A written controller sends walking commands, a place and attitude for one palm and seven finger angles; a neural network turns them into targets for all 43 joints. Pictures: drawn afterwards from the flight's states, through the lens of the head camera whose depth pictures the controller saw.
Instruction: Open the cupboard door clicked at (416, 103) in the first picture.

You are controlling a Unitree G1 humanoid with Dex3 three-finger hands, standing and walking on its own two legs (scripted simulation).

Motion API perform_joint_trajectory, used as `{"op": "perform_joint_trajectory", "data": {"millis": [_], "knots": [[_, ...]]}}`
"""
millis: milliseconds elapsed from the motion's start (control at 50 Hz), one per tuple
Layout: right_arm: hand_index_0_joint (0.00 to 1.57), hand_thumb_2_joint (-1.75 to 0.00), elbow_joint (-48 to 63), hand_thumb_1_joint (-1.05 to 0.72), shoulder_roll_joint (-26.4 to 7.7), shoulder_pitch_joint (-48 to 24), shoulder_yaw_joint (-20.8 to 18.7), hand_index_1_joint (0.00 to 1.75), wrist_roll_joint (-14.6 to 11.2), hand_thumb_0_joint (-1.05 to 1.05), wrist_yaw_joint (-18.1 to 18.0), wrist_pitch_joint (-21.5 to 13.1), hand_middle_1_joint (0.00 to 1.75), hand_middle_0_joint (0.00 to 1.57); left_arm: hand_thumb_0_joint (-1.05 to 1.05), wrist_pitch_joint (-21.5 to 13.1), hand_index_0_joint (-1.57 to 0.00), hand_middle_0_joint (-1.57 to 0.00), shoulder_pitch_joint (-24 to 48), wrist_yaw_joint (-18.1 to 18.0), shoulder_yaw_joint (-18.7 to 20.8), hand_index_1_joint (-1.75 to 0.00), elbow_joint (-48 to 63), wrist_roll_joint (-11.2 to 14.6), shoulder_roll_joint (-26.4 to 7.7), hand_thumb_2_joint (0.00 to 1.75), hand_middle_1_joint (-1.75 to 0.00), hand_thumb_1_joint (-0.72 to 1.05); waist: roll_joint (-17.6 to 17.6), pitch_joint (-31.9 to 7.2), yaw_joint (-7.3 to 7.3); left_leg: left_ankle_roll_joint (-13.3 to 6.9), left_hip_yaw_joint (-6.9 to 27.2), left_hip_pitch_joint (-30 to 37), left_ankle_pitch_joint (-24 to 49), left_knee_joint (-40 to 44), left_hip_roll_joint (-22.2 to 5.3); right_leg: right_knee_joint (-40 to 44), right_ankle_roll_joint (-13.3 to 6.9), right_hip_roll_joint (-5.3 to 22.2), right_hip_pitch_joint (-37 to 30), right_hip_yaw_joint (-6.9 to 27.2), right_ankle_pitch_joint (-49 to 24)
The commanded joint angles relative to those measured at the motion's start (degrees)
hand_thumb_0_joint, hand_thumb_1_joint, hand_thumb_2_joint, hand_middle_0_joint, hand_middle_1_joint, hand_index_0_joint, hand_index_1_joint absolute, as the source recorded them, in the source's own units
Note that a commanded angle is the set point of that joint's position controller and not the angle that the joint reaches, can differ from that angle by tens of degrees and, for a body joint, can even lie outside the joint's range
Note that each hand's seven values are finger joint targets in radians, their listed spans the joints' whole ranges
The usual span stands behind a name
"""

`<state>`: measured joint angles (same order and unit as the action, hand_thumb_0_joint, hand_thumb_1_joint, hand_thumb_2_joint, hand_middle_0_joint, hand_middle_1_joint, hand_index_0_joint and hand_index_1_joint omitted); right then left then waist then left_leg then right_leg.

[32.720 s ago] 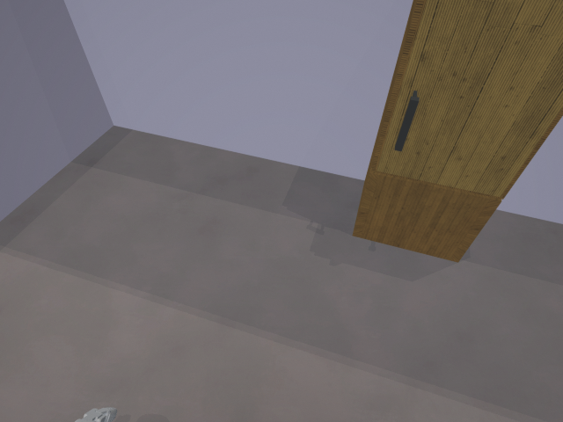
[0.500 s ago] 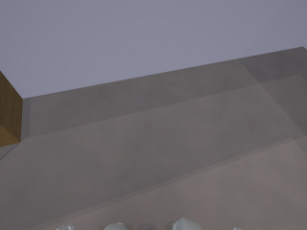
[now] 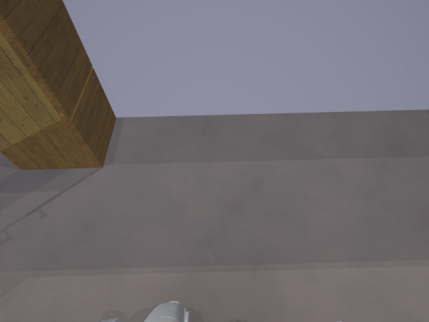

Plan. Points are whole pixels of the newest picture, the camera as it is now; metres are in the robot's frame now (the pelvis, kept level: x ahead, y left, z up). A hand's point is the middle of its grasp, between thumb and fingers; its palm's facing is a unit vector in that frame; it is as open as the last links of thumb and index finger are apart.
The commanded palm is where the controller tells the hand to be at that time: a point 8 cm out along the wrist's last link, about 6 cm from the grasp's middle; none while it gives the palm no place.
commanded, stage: turn to face it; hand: left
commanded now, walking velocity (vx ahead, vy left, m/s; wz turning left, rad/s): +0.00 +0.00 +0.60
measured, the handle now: out of the picture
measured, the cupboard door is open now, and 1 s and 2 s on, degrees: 42 42 42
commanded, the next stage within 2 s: take the last steps up to it in 1.26 s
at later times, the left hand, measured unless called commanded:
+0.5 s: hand out of the picture +0.05 +0.22 -0.16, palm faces +0.29 -0.90 -0.32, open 7.3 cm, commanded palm none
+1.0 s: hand out of the picture -0.07 +0.20 -0.18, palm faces +0.58 -0.78 -0.24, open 7.3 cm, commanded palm none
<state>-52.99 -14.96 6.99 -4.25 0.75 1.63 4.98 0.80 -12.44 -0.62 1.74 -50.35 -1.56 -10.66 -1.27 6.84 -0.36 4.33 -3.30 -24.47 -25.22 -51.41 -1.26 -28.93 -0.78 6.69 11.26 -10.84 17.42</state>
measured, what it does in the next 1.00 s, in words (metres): steps on the spot, turning left: left foot, then right foot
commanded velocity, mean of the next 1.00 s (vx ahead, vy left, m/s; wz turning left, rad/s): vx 0.00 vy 0.00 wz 0.55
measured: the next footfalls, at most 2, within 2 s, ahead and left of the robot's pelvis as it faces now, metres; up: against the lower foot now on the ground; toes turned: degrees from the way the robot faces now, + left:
left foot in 0.12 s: +0.04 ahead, +0.14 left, +0.00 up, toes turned +9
right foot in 0.46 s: +0.08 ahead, -0.14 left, +0.00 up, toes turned +14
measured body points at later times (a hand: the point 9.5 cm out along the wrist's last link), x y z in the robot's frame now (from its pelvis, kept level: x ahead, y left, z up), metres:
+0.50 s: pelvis +0.00 -0.03 -0.02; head +0.05 -0.03 +0.43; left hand +0.03 +0.26 -0.13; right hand +0.16 -0.26 -0.17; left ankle -0.01 +0.12 -0.73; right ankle +0.05 -0.15 -0.75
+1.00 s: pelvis +0.00 -0.02 -0.01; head +0.02 +0.03 +0.44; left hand -0.10 +0.24 -0.16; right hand +0.23 -0.17 -0.13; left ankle -0.04 +0.08 -0.74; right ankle +0.07 -0.16 -0.67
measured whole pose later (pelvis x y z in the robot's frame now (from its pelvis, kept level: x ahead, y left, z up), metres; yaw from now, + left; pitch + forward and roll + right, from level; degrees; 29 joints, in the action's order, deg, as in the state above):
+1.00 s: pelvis +0.00 -0.02 -0.01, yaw +35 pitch +0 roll -1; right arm -51.5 -12.2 7.8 -1.9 1.5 -0.2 1.8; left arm 4.2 -9.9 -0.1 4.0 -52.8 -1.3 -15.7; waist -2.2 6.1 0.7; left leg -1.5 0.3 -17.5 -14.2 -31.5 0.1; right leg -61.4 4.1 5.0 27.3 -1.6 25.5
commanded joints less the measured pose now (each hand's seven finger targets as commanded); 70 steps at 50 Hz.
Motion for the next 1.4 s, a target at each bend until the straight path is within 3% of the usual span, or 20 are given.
{"op": "perform_joint_trajectory", "data": {"millis": [0, 60, 100, 220, 400, 440, 480, 560, 680, 740, 760, 780, 800, 820, 900, 1120, 1140, 1180, 1260, 1380], "knots": [[0.20, -0.90, 6.40, -0.90, -2.10, -3.94, -0.11, 0.30, -0.30, 0.00, -0.05, -2.64, 0.30, 0.20, 0.00, -1.12, -0.20, -0.20, -3.51, -1.00, 4.61, -0.30, 2.40, -0.08, -14.10, 0.90, -0.30, 0.90, -10.97, -9.22, 2.80, -1.31, -2.78, 1.37, 0.33, 12.04, 0.94, 2.08, -5.50, 14.53, -10.36, 7.40, -36.81], [0.20, -0.90, 4.82, -0.90, -5.40, 3.11, -1.02, 0.30, 0.03, 0.00, -0.19, -3.25, 0.30, 0.20, 0.00, -0.75, -0.20, -0.20, -0.87, -0.43, 4.68, -0.30, 2.84, 0.73, -13.31, 0.90, -0.30, 0.90, -3.83, -11.39, -1.87, -3.42, 0.25, 18.01, 16.39, 26.28, -0.59, -9.40, 0.01, 12.02, 1.03, 2.62, -25.00], [0.20, -0.90, 3.26, -0.90, -15.66, 11.13, -3.52, 0.30, 0.59, 0.00, -1.35, -3.34, 0.30, 0.20, 0.00, 0.24, -0.20, -0.20, 4.03, -0.28, 2.85, -0.30, 6.84, 0.94, -7.96, 0.90, -0.30, 0.90, 18.87, -13.15, -6.22, -17.85, 29.81, 27.61, 49.81, 29.99, -23.60, -32.26, 5.90, -0.08, 23.94, 4.43, 22.53], [0.20, -0.90, 5.74, -0.90, -10.41, 1.14, -1.51, 0.30, 0.72, 0.00, -2.72, -3.96, 0.30, 0.20, 0.00, 1.42, -0.20, -0.20, 3.25, 0.37, 3.58, -0.30, 3.75, 0.50, -9.26, 0.90, -0.30, 0.90, 11.83, -8.67, -0.50, -13.25, 17.85, 14.40, 29.54, 31.22, -11.90, -33.69, 5.45, -1.11, 19.41, 10.72, 7.51], [0.20, -0.90, 6.60, -0.90, -10.26, -1.91, -2.46, 0.30, 0.30, 0.00, -2.12, -2.94, 0.30, 0.20, 0.00, 0.09, -0.20, -0.20, -2.42, 0.05, 3.67, -0.30, 3.23, 1.02, -9.64, 0.90, -0.30, 0.90, 9.05, -10.46, 2.91, -9.76, 20.26, 2.17, 20.09, 23.93, -6.46, 0.80, 4.51, -5.68, -4.62, 8.38, -2.04], [0.20, -0.90, 8.90, -0.90, -3.87, -2.33, -1.65, 0.30, -0.37, 0.00, -1.55, -2.95, 0.30, 0.20, 0.00, -0.79, -0.20, -0.20, -4.91, -0.86, 5.36, -0.30, 3.45, -0.34, -18.55, 0.90, -0.30, 0.90, -18.43, -9.26, 4.93, -1.77, 5.22, -12.96, -8.24, -0.53, 6.58, 16.53, -4.54, 19.26, -10.81, 34.24, -0.20], [0.20, -0.90, 8.04, -0.90, -6.14, -0.32, -2.17, 0.30, 0.26, 0.00, -0.80, -2.29, 0.30, 0.20, 0.00, -0.52, -0.20, -0.20, 1.01, -1.19, 4.24, -0.30, 5.19, 0.06, -15.60, 0.90, -0.30, 0.90, -11.18, -7.40, 1.34, -2.88, 8.05, -8.90, -6.02, -16.97, 1.46, 15.50, -8.49, 19.14, 1.14, 26.30, 0.92], [0.20, -0.90, 5.51, -0.90, -3.82, -0.09, -1.47, 0.30, 0.10, 0.00, 0.15, -1.63, 0.30, 0.20, 0.00, -0.83, -0.20, -0.20, 3.96, -1.08, 3.14, -0.30, 5.87, 0.22, -11.44, 0.90, -0.30, 0.90, -13.03, -6.41, -0.37, -0.58, 2.76, -7.42, -0.31, -13.17, -0.20, 10.08, -5.18, 11.24, -2.18, 11.08, -19.32], [0.20, -0.90, 6.23, -0.90, -1.72, -3.65, -0.21, 0.30, -0.33, 0.00, 0.26, -2.59, 0.30, 0.20, 0.00, -1.03, -0.20, -0.20, -3.05, -0.95, 4.36, -0.30, 3.11, -0.14, -14.72, 0.90, -0.30, 0.90, -10.10, -8.80, 3.23, -0.94, -2.52, -0.62, -1.51, 8.18, 1.10, 3.81, -5.71, 14.18, -9.47, 8.58, -32.09], [0.20, -0.90, 5.12, -0.90, -3.35, 1.16, -0.39, 0.30, -0.15, 0.00, -0.07, -3.21, 0.30, 0.20, 0.00, -0.78, -0.20, -0.20, -1.59, -0.52, 4.67, -0.30, 2.85, 0.56, -14.67, 0.90, -0.30, 0.90, -8.50, -10.52, 0.36, -2.18, -2.60, 9.84, 9.25, 21.67, 1.64, -3.06, -1.81, 12.85, -4.96, 4.94, -28.77], [0.20, -0.90, 4.42, -0.90, -5.55, 3.76, -1.03, 0.30, -0.03, 0.00, -0.07, -3.50, 0.30, 0.20, 0.00, -0.53, -0.20, -0.20, -1.06, -0.29, 4.39, -0.30, 3.15, 0.84, -13.65, 0.90, -0.30, 0.90, -2.95, -12.04, -1.31, -3.48, 0.96, 18.01, 17.28, 26.44, -0.67, -9.56, 0.94, 11.28, 1.46, 2.99, -22.74], [0.20, -0.90, 4.10, -0.90, -11.91, 8.16, -2.59, 0.30, 0.54, 0.00, -0.61, -4.02, 0.30, 0.20, 0.00, -0.08, -0.20, -0.20, -0.50, 0.02, 3.79, -0.30, 5.03, 1.26, -9.87, 0.90, -0.30, 0.90, 13.56, -14.27, -3.77, -10.30, 20.95, 26.73, 34.23, 28.80, -15.30, -21.95, 5.46, 3.56, 15.94, -0.24, 3.42], [0.20, -0.90, 2.86, -0.90, -15.45, 12.12, -3.42, 0.30, 0.61, 0.00, -1.42, -3.55, 0.30, 0.20, 0.00, 0.44, -0.20, -0.20, 4.66, -0.26, 2.60, -0.30, 7.08, 0.99, -7.97, 0.90, -0.30, 0.90, 18.09, -13.17, -5.90, -17.66, 29.10, 25.82, 49.38, 29.93, -22.96, -31.22, 6.01, -0.02, 22.69, 5.19, 22.37], [0.20, -0.90, 2.41, -0.90, -15.15, 12.17, -3.06, 0.30, 0.90, 0.00, -1.78, -3.42, 0.30, 0.20, 0.00, 0.83, -0.20, -0.20, 5.96, -0.41, 2.78, -0.30, 7.51, 0.79, -9.35, 0.90, -0.30, 0.90, 12.49, -12.26, -5.43, -19.33, 25.74, 22.94, 43.08, 29.37, -23.10, -35.50, 4.90, 0.99, 22.29, 9.61, 19.83], [0.20, -0.90, 4.66, -0.90, -9.57, 3.18, -1.15, 0.30, 0.83, 0.00, -2.92, -4.11, 0.30, 0.20, 0.00, 1.51, -0.20, -0.20, 3.99, 0.18, 3.24, -0.30, 3.15, 0.46, -8.80, 0.90, -0.30, 0.90, 12.10, -8.20, -1.13, -13.73, 18.00, 14.09, 30.20, 32.03, -13.19, -36.48, 5.07, -0.38, 20.35, 11.10, 7.76], [0.20, -0.90, 3.86, -0.90, -8.78, 2.17, -1.23, 0.30, 0.61, 0.00, -2.55, -3.47, 0.30, 0.20, 0.00, 0.42, -0.20, -0.20, -0.83, 0.14, 2.54, -0.30, 1.18, 1.04, -7.18, 0.90, -0.30, 0.90, 9.70, -10.44, 1.07, -12.02, 18.58, 8.80, 26.06, 27.59, -9.23, -4.33, 3.97, -6.26, 0.60, 7.49, 0.84], [0.20, -0.90, 4.13, -0.90, -7.70, 1.32, -1.14, 0.30, 0.17, 0.00, -2.44, -3.47, 0.30, 0.20, 0.00, -0.15, -0.20, -0.20, -3.56, -0.14, 2.93, -0.30, 0.46, 1.01, -8.31, 0.90, -0.30, 0.90, 6.24, -11.13, 2.58, -9.77, 17.14, 5.14, 23.04, 23.79, -6.94, 4.21, 3.68, -4.81, -5.98, 8.80, -4.83], [0.20, -0.90, 6.13, -0.90, -2.08, 0.20, -0.25, 0.30, -0.38, 0.00, -1.95, -3.40, 0.30, 0.20, 0.00, -1.14, -0.20, -0.20, -5.17, -0.81, 4.43, -0.30, 0.37, -0.16, -16.68, 0.90, -0.30, 0.90, -16.30, -8.45, 3.71, -2.68, 4.68, -8.20, -7.58, 1.65, 5.43, 14.62, -5.82, 18.54, -8.98, 32.37, -12.85], [0.20, -0.90, 2.34, -0.90, -3.80, 2.06, -1.10, 0.30, 0.17, 0.00, -1.34, -1.77, 0.30, 0.20, 0.00, -1.22, -0.20, -0.20, 1.71, -1.12, 2.86, -0.30, 1.90, 0.53, -10.77, 0.90, -0.30, 0.90, -12.26, -5.18, -0.07, -2.14, 6.49, -7.37, -0.86, -16.58, 0.78, 11.36, -7.14, 11.51, -1.35, 18.72, -20.36], [0.20, -0.90, 1.49, -0.90, -0.39, -0.98, 0.11, 0.30, 0.03, 0.00, -0.73, -2.53, 0.30, 0.20, 0.00, -2.05, -0.20, -0.20, -4.12, -0.81, 3.36, -0.30, -0.61, -0.01, -11.20, 0.90, -0.30, 0.90, -7.18, -6.55, 2.96, -1.26, 1.21, -2.81, -0.48, 1.27, 1.24, 11.52, -7.01, 11.18, -7.62, 15.57, -19.08]]}}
